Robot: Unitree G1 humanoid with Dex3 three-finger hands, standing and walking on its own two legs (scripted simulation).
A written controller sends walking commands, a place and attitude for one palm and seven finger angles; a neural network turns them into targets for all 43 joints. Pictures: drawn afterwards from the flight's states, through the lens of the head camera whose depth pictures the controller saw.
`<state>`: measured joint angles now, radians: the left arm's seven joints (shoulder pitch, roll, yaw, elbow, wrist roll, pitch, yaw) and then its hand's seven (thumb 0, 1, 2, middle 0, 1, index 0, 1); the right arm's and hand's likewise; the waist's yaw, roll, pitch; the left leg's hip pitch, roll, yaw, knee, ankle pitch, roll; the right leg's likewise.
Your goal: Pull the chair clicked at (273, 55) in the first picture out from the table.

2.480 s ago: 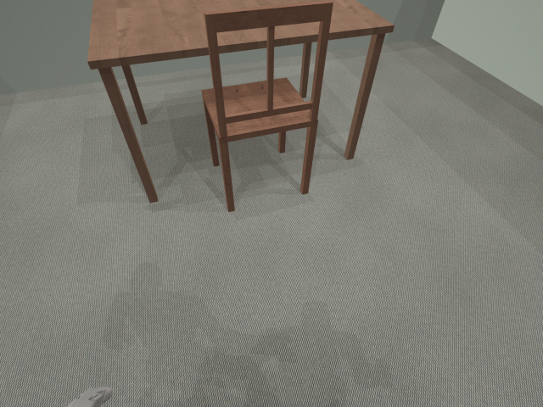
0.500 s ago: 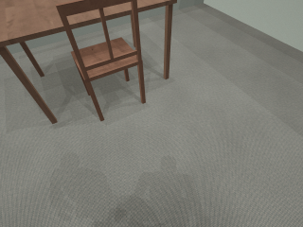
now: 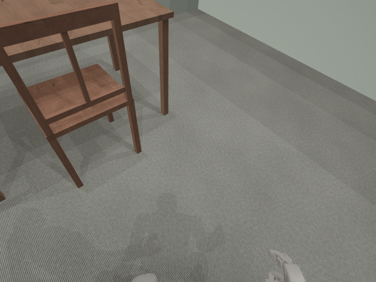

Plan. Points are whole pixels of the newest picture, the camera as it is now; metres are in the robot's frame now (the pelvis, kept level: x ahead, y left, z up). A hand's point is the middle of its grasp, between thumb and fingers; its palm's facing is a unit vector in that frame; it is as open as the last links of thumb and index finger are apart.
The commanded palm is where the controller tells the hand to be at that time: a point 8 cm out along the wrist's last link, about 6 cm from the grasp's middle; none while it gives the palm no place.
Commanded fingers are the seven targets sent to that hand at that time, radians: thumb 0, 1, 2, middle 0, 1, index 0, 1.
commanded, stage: walk to a spot facing it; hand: left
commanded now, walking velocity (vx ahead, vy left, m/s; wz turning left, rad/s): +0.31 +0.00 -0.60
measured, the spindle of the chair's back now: (77, 70) +0.78 +0.53 -0.06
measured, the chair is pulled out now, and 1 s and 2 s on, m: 0.00 0.00 0.00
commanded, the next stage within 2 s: turn to face it in 0.92 s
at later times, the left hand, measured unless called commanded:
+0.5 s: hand (167, 188) +0.39 +0.11 -0.15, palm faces -0.37 -0.92 -0.15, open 7.4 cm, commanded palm none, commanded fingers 0.00 0.90 0.90 -0.20 -0.30 -0.20 -0.30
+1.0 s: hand (177, 163) +0.48 +0.09 -0.14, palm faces -0.38 -0.89 -0.24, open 7.3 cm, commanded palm none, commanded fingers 0.00 0.90 0.90 -0.20 -0.30 -0.20 -0.30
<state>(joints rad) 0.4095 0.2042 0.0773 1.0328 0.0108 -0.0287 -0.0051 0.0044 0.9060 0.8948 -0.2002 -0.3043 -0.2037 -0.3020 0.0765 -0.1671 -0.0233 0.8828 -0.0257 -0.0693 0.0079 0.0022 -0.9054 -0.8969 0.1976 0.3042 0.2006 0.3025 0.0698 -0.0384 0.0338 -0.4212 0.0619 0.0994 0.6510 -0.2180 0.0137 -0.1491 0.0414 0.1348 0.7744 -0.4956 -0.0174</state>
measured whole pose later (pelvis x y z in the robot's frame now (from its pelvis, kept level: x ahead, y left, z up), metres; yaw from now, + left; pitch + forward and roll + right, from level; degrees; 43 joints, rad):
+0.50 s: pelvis +0.20 -0.01 +0.00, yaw -18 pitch +0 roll +0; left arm 0.07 0.18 0.07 0.92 0.03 0.02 -0.06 0.01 0.91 0.90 -0.19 -0.30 -0.20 -0.30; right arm 0.50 -0.16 -0.03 1.08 -0.03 -0.05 -0.02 0.00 -0.91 -0.90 0.20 0.30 0.20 0.30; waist -0.07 0.00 0.11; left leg 0.09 0.11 0.43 0.44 -0.48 -0.05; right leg -0.53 -0.03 -0.16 0.70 -0.22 -0.05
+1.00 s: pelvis +0.40 -0.09 +0.02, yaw -32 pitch +1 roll +0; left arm 0.38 0.18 0.06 0.99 0.02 -0.06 0.00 0.00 0.91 0.89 -0.20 -0.30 -0.20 -0.30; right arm 0.05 -0.20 -0.04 0.89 -0.02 -0.01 0.01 0.00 -0.91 -0.90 0.19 0.30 0.20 0.30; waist 0.09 0.02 0.04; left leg -0.56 0.10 0.04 0.83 -0.26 -0.08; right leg -0.11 0.10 0.06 0.42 -0.33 -0.09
